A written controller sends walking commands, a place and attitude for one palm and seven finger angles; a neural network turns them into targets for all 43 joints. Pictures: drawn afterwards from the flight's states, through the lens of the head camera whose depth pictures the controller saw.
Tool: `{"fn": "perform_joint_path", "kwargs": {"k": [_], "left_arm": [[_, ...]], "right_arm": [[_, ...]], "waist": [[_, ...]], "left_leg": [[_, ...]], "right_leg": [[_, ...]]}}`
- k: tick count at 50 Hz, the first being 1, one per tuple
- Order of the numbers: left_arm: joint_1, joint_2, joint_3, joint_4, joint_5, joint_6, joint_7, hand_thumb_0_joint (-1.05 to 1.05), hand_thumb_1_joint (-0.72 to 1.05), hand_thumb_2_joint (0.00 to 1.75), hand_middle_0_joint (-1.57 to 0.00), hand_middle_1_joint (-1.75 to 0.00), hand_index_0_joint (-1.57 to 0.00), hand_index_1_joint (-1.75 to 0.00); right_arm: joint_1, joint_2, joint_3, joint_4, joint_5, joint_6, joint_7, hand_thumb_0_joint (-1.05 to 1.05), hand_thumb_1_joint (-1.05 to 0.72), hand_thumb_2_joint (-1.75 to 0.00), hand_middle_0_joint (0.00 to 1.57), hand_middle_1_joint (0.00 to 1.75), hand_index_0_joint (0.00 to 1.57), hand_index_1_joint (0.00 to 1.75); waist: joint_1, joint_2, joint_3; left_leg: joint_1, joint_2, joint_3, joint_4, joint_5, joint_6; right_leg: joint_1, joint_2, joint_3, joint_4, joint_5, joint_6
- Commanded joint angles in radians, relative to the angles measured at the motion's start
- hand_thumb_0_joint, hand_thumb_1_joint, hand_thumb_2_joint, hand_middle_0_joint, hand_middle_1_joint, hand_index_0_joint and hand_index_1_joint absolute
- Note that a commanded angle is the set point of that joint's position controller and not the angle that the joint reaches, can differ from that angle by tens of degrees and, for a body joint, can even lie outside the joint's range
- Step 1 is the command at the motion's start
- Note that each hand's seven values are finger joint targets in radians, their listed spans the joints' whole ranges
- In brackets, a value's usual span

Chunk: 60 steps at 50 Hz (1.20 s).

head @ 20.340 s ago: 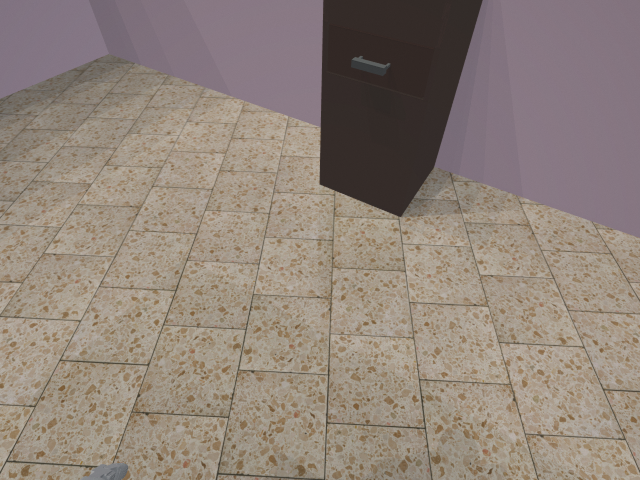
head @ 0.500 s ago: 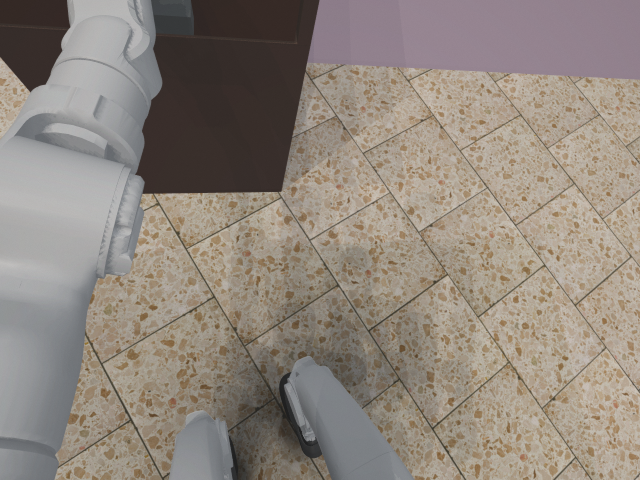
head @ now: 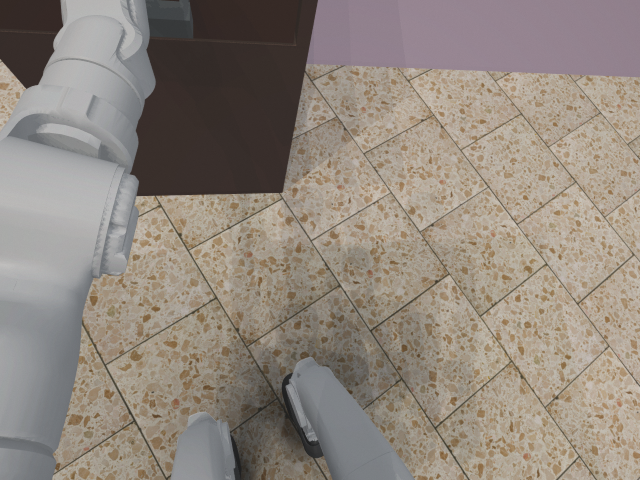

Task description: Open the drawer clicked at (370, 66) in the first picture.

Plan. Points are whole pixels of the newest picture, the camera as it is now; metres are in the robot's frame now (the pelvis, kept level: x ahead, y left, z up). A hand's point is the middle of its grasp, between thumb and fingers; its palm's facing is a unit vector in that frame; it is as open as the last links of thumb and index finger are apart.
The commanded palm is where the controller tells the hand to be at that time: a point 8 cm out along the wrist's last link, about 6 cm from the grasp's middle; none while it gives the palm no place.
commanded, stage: move the hooked fingers above the handle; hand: left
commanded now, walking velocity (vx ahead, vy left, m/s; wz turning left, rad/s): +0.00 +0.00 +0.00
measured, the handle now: (135, 2) +0.69 +0.01 +0.01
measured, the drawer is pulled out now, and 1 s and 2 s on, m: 0.00 0.00 0.00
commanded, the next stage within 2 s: lower the fingers behind the handle in 0.22 s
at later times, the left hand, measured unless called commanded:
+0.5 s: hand out of the picture +0.65 +0.02 +0.07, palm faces +0.00 -0.01 -1.00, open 13.6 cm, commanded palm +0.66 +0.01 +0.09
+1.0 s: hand (139, 39) +0.64 +0.02 +0.00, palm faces -0.02 -0.01 -1.00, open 13.8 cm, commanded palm +0.66 +0.00 +0.05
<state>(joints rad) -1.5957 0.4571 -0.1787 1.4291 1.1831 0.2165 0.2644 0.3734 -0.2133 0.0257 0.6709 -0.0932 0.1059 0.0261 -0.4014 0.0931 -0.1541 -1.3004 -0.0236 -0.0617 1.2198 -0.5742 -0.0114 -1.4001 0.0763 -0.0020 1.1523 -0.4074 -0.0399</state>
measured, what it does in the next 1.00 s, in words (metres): stands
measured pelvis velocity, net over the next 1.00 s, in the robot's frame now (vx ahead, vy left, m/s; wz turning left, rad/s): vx -0.03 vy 0.01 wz -0.02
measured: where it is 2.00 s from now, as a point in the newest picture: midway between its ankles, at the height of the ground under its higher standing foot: (271, 461)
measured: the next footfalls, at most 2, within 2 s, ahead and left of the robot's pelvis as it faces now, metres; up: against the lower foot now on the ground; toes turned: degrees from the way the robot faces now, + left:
none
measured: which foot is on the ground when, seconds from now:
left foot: down 0.00-1.00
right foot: down 0.00-1.00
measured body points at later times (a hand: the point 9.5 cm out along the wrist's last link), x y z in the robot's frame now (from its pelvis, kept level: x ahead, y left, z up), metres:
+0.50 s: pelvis +0.00 +0.00 -0.01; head +0.22 +0.00 +0.39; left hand +0.64 +0.02 +0.12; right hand -0.09 -0.24 -0.11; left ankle -0.02 +0.13 -0.62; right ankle +0.05 -0.09 -0.62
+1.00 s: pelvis -0.03 +0.01 -0.05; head +0.22 +0.01 +0.33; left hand +0.64 +0.02 +0.06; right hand -0.12 -0.23 -0.14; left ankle -0.02 +0.13 -0.62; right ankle +0.05 -0.09 -0.62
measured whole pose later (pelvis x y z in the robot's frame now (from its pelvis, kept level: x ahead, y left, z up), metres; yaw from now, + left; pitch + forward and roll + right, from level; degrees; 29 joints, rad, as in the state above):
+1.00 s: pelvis -0.03 +0.01 -0.05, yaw -1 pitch +42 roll -2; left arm -1.65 0.52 -0.19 1.39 1.23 0.19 0.22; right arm 0.35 -0.21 0.05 0.66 -0.09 0.11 0.03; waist -0.45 0.09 -0.14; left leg -1.53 -0.02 -0.06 1.42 -0.62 -0.01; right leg -1.63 0.08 -0.01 1.32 -0.42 -0.03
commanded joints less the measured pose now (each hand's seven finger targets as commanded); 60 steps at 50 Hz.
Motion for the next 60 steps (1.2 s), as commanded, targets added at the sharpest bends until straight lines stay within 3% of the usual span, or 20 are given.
{"fn": "perform_joint_path", "kwargs": {"k": [1,3,5,7,10,13,19,20,22,27,30,33,37,41,44,46,50,52,55,60], "left_arm": [[-0.579,0.050,-0.016,-0.190,0.026,0.006,0.047,0.00,-0.50,0.30,-0.30,-1.20,-0.30,-1.20],[-0.609,0.039,-0.018,-0.206,0.022,0.011,0.049,0.00,-0.50,0.30,-0.30,-1.20,-0.30,-1.20],[-0.618,0.049,-0.019,-0.225,0.030,0.012,0.049,0.00,-0.50,0.30,-0.30,-1.20,-0.30,-1.20],[-0.585,0.043,-0.019,-0.186,0.030,0.026,0.043,0.00,-0.50,0.30,-0.30,-1.20,-0.30,-1.20],[-0.599,0.028,-0.027,-0.199,0.029,0.028,0.041,0.00,-0.50,0.30,-0.30,-1.20,-0.30,-1.20],[-0.621,0.030,-0.028,-0.230,0.028,0.025,0.036,0.00,-0.50,0.30,-0.30,-1.20,-0.30,-1.20],[-0.567,0.078,-0.008,-0.198,0.021,0.023,0.019,0.00,-0.50,0.30,-0.30,-1.20,-0.30,-1.20],[-0.555,0.097,-0.001,-0.187,0.026,0.023,0.018,0.00,-0.50,0.30,-0.30,-1.20,-0.30,-1.20],[-0.540,0.080,-0.008,-0.159,0.023,0.025,0.017,0.00,-0.50,0.30,-0.30,-1.20,-0.30,-1.20],[-0.542,0.119,0.005,-0.114,0.037,0.026,0.015,0.00,-0.50,0.30,-0.30,-1.20,-0.30,-1.20],[-0.547,0.140,0.007,-0.116,0.053,0.027,0.012,0.00,-0.50,0.30,-0.30,-1.20,-0.30,-1.20],[-0.556,0.107,-0.006,-0.100,0.060,0.037,0.009,0.00,-0.50,0.30,-0.30,-1.20,-0.30,-1.20],[-0.568,0.123,-0.009,-0.089,0.080,0.053,0.007,0.00,-0.50,0.30,-0.30,-1.20,-0.30,-1.20],[-0.604,0.084,-0.032,-0.090,0.086,0.060,-0.005,0.00,-0.50,0.30,-0.30,-1.20,-0.30,-1.20],[-0.663,0.104,-0.030,-0.188,0.071,0.016,-0.021,0.00,-0.50,0.30,-0.30,-1.20,-0.30,-1.20],[-0.679,0.112,-0.029,-0.257,0.070,-0.019,-0.016,0.00,-0.50,0.30,-0.30,-1.20,-0.30,-1.20],[-0.712,0.137,-0.007,-0.376,0.072,-0.061,0.031,0.00,-0.50,0.30,-0.30,-1.20,-0.30,-1.20],[-0.678,0.151,0.005,-0.332,0.075,-0.043,0.059,0.00,-0.50,0.30,-0.30,-1.20,-0.30,-1.20],[-0.669,0.149,0.004,-0.254,0.077,0.007,0.089,0.00,-0.50,0.30,-0.30,-1.20,-0.30,-1.20],[-0.661,0.178,0.014,-0.188,0.092,0.054,0.076,0.00,-0.50,0.30,-0.30,-1.20,-0.30,-1.20]], "right_arm": [[0.276,-0.211,-0.076,0.022,-0.006,0.015,-0.011,0.00,-0.90,-0.90,0.20,0.30,0.20,0.30],[0.269,-0.210,-0.080,0.024,-0.009,0.014,-0.009,0.00,-0.90,-0.90,0.20,0.30,0.20,0.30],[0.279,-0.207,-0.081,0.025,-0.009,0.014,-0.007,0.00,-0.90,-0.90,0.20,0.30,0.20,0.30],[0.277,-0.209,-0.079,0.027,-0.007,0.020,-0.007,0.00,-0.90,-0.90,0.20,0.30,0.20,0.30],[0.269,-0.209,-0.081,0.027,-0.006,0.023,-0.005,0.00,-0.90,-0.90,0.20,0.30,0.20,0.30],[0.268,-0.204,-0.083,0.027,-0.009,0.019,-0.005,0.00,-0.90,-0.90,0.20,0.30,0.20,0.30],[0.268,-0.202,-0.067,0.014,-0.006,0.018,-0.012,0.00,-0.90,-0.90,0.20,0.30,0.20,0.30],[0.264,-0.205,-0.063,0.013,-0.003,0.020,-0.012,0.00,-0.90,-0.90,0.20,0.30,0.20,0.30],[0.261,-0.209,-0.062,0.010,-0.001,0.021,-0.011,0.00,-0.90,-0.90,0.20,0.30,0.20,0.30],[0.253,-0.220,-0.049,0.005,0.002,0.026,-0.013,0.00,-0.90,-0.90,0.20,0.30,0.20,0.30],[0.249,-0.223,-0.046,-0.003,0.003,0.030,-0.013,0.00,-0.90,-0.90,0.20,0.30,0.20,0.30],[0.242,-0.224,-0.050,-0.003,0.004,0.034,-0.009,0.00,-0.90,-0.90,0.20,0.30,0.20,0.30],[0.237,-0.231,-0.041,-0.007,0.008,0.043,-0.009,0.00,-0.90,-0.90,0.20,0.30,0.20,0.30],[0.227,-0.234,-0.042,-0.001,0.012,0.049,-0.010,0.00,-0.90,-0.90,0.20,0.30,0.20,0.30],[0.241,-0.223,-0.043,-0.005,0.006,0.032,-0.012,0.00,-0.90,-0.90,0.20,0.30,0.20,0.30],[0.248,-0.214,-0.045,-0.002,0.001,0.016,-0.011,0.00,-0.90,-0.90,0.20,0.30,0.20,0.30],[0.278,-0.197,-0.057,0.011,-0.012,-0.009,-0.009,0.00,-0.90,-0.90,0.20,0.30,0.20,0.30],[0.284,-0.196,-0.052,0.020,-0.012,-0.011,-0.006,0.00,-0.90,-0.90,0.20,0.30,0.20,0.30],[0.285,-0.201,-0.044,0.036,-0.010,-0.010,0.000,0.00,-0.90,-0.90,0.20,0.30,0.20,0.30],[0.276,-0.204,-0.033,0.036,-0.008,-0.001,0.005,0.00,-0.90,-0.90,0.20,0.30,0.20,0.30]], "waist": [[-0.082,0.162,-0.638],[-0.091,0.167,-0.649],[-0.080,0.213,-0.697],[-0.085,0.169,-0.656],[-0.082,0.210,-0.656],[-0.089,0.205,-0.682],[-0.078,0.162,-0.651],[-0.075,0.152,-0.639],[-0.080,0.133,-0.594],[-0.093,0.101,-0.564],[-0.085,0.134,-0.605],[-0.094,0.139,-0.583],[-0.094,0.158,-0.589],[-0.118,0.174,-0.563],[-0.126,0.205,-0.657],[-0.116,0.267,-0.712],[-0.103,0.329,-0.834],[-0.098,0.318,-0.804],[-0.112,0.288,-0.730],[-0.119,0.253,-0.703]], "left_leg": [[0.278,0.024,0.025,-0.075,0.432,0.075],[0.281,0.023,0.030,-0.070,0.434,0.078],[0.305,0.024,0.023,-0.066,0.460,0.073],[0.280,0.024,0.026,-0.066,0.447,0.075],[0.292,0.023,0.022,-0.068,0.439,0.073],[0.299,0.024,0.026,-0.061,0.450,0.075],[0.189,0.015,0.051,-0.061,0.384,0.081],[0.176,0.015,0.052,-0.059,0.373,0.081],[0.143,0.014,0.053,-0.060,0.340,0.083],[0.070,0.017,0.058,-0.038,0.294,0.090],[0.066,0.016,0.060,-0.018,0.310,0.090],[0.064,0.019,0.053,-0.006,0.305,0.089],[0.040,0.024,0.046,0.012,0.286,0.089],[0.046,0.038,0.026,0.026,0.257,0.092],[0.080,0.042,0.010,0.043,0.263,0.091],[0.130,0.046,0.000,0.060,0.289,0.085],[0.222,0.052,-0.012,0.088,0.393,0.071],[0.192,0.049,-0.001,0.091,0.398,0.068],[0.123,0.042,0.016,0.085,0.354,0.074],[0.038,0.035,0.039,0.090,0.338,0.079]], "right_leg": [[0.502,-0.026,-0.015,-0.098,0.374,0.008],[0.503,-0.027,-0.013,-0.099,0.383,0.009],[0.512,-0.028,-0.013,-0.087,0.402,0.005],[0.514,-0.025,-0.015,-0.091,0.394,0.008],[0.493,-0.026,-0.016,-0.092,0.381,0.005],[0.509,-0.025,-0.014,-0.088,0.401,0.006],[0.584,-0.027,-0.002,-0.090,0.397,0.006],[0.578,-0.027,-0.001,-0.089,0.385,0.005],[0.559,-0.026,-0.004,-0.093,0.349,0.006],[0.530,-0.028,-0.002,-0.074,0.298,0.008],[0.522,-0.030,-0.001,-0.050,0.308,0.003],[0.472,-0.029,-0.010,-0.038,0.288,0.003],[0.439,-0.028,-0.017,-0.013,0.255,0.002],[0.353,-0.027,-0.029,0.002,0.203,0.003],[0.360,-0.029,-0.027,0.023,0.213,0.006],[0.328,-0.032,-0.025,0.044,0.219,0.005],[0.345,-0.033,-0.024,0.075,0.299,0.007],[0.360,-0.030,-0.026,0.077,0.311,0.005],[0.362,-0.025,-0.027,0.062,0.292,0.006],[0.424,-0.028,-0.022,0.065,0.325,0.005]]}}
